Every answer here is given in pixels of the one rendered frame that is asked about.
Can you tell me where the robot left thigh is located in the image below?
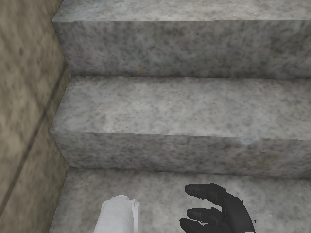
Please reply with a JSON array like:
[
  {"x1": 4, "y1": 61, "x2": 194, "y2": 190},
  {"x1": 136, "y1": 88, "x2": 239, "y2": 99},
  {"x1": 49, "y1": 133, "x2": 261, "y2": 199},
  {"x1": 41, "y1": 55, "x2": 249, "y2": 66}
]
[{"x1": 93, "y1": 196, "x2": 141, "y2": 233}]

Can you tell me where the robot right hand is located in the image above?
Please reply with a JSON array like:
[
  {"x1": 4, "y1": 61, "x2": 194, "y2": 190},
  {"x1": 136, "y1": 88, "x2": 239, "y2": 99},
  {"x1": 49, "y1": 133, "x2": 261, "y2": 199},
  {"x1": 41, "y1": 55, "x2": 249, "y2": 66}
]
[{"x1": 179, "y1": 183, "x2": 257, "y2": 233}]

